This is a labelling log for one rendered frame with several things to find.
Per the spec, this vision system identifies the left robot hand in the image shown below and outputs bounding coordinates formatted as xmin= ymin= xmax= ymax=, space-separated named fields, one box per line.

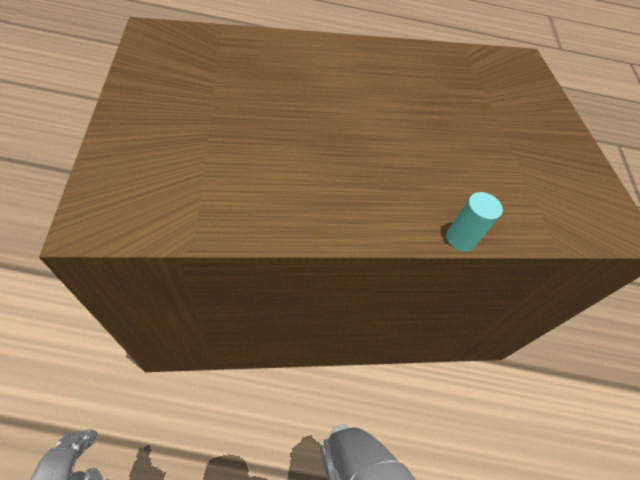
xmin=31 ymin=430 xmax=109 ymax=480

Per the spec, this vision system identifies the can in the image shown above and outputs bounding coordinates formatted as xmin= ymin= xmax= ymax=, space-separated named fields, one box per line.
xmin=446 ymin=192 xmax=503 ymax=252

